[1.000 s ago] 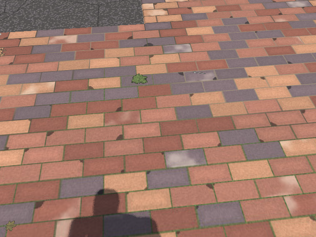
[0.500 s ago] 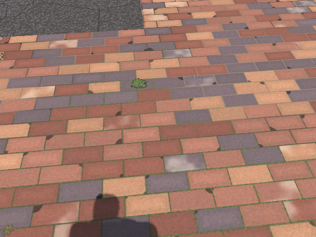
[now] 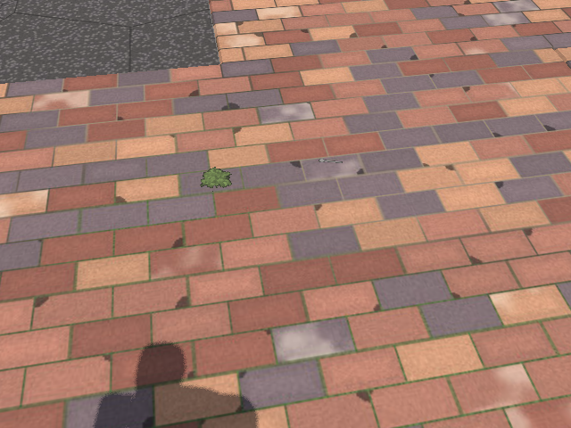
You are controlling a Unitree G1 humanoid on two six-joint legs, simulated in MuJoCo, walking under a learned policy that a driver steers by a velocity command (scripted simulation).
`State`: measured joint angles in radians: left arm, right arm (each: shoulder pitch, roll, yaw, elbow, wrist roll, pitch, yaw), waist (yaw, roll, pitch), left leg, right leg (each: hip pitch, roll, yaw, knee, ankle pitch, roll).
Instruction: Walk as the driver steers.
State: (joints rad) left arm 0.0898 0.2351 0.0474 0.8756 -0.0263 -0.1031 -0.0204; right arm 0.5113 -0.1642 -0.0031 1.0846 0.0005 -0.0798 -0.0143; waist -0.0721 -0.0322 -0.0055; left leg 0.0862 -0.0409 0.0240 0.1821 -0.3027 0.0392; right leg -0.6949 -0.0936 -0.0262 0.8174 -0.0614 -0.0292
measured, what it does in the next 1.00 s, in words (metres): walks ahead, turning left: right foot, then left foot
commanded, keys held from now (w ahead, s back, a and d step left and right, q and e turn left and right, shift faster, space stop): w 0.18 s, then w+q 0.66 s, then w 0.10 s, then w+e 0.06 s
